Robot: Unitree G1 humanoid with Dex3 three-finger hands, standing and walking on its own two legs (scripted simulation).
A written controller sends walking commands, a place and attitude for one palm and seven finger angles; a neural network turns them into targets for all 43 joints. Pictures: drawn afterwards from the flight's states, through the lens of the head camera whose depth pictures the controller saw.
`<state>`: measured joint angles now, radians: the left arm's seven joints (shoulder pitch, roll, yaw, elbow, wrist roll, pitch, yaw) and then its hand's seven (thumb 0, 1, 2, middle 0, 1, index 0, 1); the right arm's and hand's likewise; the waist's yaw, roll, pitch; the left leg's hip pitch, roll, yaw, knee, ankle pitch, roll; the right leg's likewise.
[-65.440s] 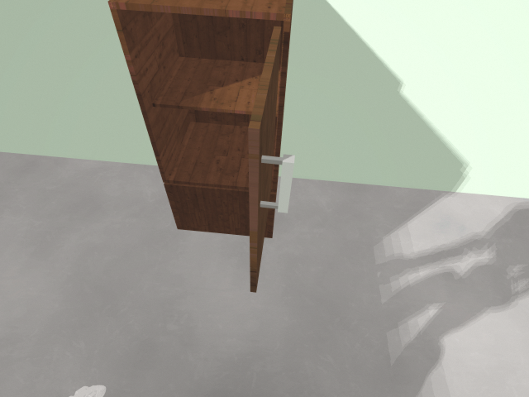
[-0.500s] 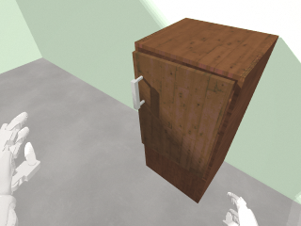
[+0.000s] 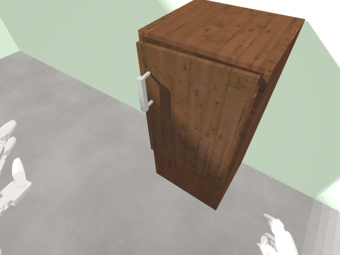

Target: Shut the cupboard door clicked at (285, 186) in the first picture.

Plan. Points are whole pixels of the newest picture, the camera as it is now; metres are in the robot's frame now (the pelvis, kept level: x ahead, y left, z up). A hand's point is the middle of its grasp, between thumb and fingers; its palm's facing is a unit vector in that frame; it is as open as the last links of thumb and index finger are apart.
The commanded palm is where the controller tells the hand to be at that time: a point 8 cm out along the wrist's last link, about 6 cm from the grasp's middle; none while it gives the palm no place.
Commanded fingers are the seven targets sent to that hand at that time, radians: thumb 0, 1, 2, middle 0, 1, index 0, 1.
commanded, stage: step back with the hand held close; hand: left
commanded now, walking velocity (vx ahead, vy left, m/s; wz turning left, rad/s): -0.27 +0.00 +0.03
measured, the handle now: (146, 92) +0.66 +0.14 +0.00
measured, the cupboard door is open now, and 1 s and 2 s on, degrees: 3 3 3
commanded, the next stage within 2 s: stop stepping back and stand still in 1.42 s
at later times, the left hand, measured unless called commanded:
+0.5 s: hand out of the picture +0.12 +0.28 +0.16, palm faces +0.50 -0.75 -0.42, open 7.4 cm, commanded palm +0.06 +0.31 +0.18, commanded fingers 0.00 0.90 0.90 -0.20 -0.30 -0.20 -0.30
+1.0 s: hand out of the picture +0.04 +0.27 +0.16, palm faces +0.51 -0.75 -0.42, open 7.4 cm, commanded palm -0.02 +0.30 +0.18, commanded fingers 0.00 0.90 0.90 -0.20 -0.30 -0.20 -0.30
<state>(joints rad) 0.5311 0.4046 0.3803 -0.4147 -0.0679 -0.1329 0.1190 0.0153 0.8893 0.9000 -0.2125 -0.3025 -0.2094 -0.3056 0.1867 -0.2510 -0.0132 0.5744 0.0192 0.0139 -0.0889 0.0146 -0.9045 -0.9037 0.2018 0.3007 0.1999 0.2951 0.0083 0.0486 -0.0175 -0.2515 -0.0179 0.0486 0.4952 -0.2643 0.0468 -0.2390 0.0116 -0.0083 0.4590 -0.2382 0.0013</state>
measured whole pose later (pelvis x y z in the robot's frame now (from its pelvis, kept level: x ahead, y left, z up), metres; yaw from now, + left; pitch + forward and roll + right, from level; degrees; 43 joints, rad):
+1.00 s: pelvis -0.14 -0.01 -0.03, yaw +4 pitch +0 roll -3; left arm 0.49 0.40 0.46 -0.53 -0.03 -0.27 0.14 0.01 0.89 0.90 -0.21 -0.30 -0.21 -0.31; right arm 0.18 -0.19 0.00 0.62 -0.01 -0.12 -0.07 0.01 -0.90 -0.90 0.20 0.30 0.20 0.30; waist 0.01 0.00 0.02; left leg -0.56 0.04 0.05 0.70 -0.25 0.05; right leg -0.40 0.08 0.04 0.67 -0.27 0.00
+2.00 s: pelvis -0.34 +0.01 +0.00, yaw +1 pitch +0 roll -1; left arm 0.54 0.37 0.38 -0.46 -0.03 -0.16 0.17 0.01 0.89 0.90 -0.21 -0.30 -0.21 -0.31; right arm 0.28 -0.17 0.03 0.67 -0.01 -0.09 -0.06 0.01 -0.90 -0.90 0.20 0.30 0.20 0.30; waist -0.01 0.00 -0.08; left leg -0.38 0.04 0.01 0.60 -0.29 0.00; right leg -0.21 0.07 -0.02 0.48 -0.27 -0.05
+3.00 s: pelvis -0.35 +0.03 -0.01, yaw +2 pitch -1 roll +0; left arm 0.27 0.20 -0.04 0.81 0.02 0.06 -0.01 0.01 0.91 0.90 -0.20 -0.30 -0.20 -0.30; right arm 0.18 -0.27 0.02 0.88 -0.03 0.01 0.00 0.01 -0.91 -0.90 0.20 0.30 0.20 0.29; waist -0.03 -0.01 0.02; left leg -0.30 0.00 0.06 0.53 -0.23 0.02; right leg -0.24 0.01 -0.01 0.55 -0.30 -0.01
